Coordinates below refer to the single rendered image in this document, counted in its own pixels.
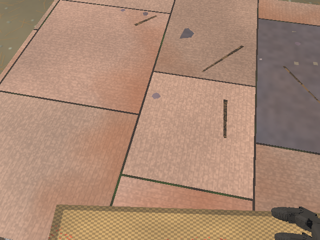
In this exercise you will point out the robot right hand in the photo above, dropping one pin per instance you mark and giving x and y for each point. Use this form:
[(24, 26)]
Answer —
[(302, 217)]

